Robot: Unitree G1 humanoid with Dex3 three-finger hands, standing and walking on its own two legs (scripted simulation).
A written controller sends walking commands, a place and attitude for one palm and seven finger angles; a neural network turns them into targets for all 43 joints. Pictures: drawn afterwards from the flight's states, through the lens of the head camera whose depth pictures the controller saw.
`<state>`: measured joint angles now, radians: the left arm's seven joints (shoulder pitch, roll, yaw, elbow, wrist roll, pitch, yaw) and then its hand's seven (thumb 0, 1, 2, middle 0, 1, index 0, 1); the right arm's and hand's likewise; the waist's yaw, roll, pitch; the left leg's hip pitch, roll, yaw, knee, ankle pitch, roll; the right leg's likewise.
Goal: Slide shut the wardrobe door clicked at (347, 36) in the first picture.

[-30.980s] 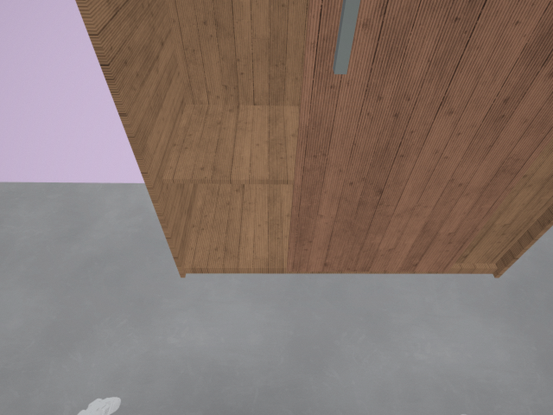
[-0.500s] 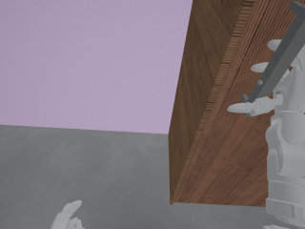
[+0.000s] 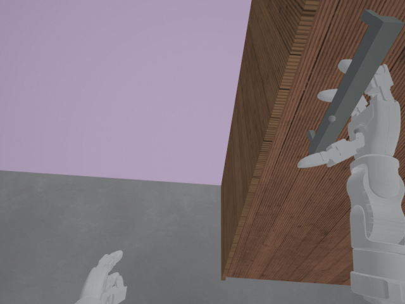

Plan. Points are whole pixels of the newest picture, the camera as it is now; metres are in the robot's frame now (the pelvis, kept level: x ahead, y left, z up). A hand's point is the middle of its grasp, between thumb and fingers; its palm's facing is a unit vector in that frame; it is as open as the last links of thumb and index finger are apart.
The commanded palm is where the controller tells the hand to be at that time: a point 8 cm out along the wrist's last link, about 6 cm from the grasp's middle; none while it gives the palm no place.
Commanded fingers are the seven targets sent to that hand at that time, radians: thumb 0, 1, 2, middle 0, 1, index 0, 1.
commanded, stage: slip the hand off the handle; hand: right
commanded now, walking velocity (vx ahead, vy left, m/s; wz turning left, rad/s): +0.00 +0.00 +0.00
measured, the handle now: (339, 94) +0.38 -0.19 +0.27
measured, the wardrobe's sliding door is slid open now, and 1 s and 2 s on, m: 0.00 0.00 0.00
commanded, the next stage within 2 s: draw the hand back to the body in 1.16 s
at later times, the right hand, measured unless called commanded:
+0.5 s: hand (359, 129) +0.31 -0.20 +0.26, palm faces +0.16 +0.99 -0.06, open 14.7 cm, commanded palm +0.27 -0.25 +0.25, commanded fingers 0.00 0.55 -0.20 0.25 1.15 0.25 1.15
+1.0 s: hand (402, 183) +0.22 -0.22 +0.25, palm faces +0.27 +0.96 -0.10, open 14.7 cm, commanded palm +0.18 -0.26 +0.25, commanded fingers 0.00 0.55 -0.20 0.25 1.15 0.25 1.15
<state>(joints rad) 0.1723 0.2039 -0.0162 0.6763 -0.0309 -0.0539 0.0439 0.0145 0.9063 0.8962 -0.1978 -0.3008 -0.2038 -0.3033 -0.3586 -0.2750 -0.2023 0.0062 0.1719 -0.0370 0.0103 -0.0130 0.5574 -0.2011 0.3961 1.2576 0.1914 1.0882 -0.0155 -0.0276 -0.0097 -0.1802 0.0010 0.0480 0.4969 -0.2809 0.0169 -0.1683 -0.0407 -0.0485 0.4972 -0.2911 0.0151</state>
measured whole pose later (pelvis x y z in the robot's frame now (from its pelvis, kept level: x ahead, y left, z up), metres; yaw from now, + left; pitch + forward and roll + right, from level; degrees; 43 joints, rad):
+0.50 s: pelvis -0.02 -0.02 +0.00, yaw +1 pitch -4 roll +0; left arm 0.23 0.22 -0.02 0.70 -0.04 -0.08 0.08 0.02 0.91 0.90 -0.20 -0.30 -0.20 -0.30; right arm -0.31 -0.29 -0.24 -0.02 0.18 -0.06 0.01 -0.01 0.56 -0.20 0.26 1.16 0.25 1.15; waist -0.01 -0.03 0.01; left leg -0.14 0.01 0.02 0.43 -0.21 -0.01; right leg -0.13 -0.02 -0.07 0.45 -0.24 -0.01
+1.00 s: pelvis -0.02 +0.02 +0.00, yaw -1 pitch -7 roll +0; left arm 0.15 0.23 -0.05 0.67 -0.04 -0.13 0.08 0.02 0.90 0.90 -0.20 -0.30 -0.20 -0.30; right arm 0.00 -0.32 -0.36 -0.28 0.28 -0.04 0.09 -0.01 0.56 -0.20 0.25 1.15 0.26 1.15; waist -0.06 -0.06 0.02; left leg -0.09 -0.02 0.08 0.44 -0.24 0.04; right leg -0.09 -0.06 -0.02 0.46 -0.25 0.03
